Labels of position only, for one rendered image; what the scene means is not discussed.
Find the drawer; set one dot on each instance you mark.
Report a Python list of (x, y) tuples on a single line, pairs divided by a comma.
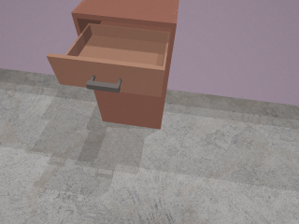
[(136, 56)]

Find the handle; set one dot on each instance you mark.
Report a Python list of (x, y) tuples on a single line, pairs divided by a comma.
[(103, 86)]

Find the cabinet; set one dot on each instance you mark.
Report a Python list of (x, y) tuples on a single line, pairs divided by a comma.
[(157, 15)]

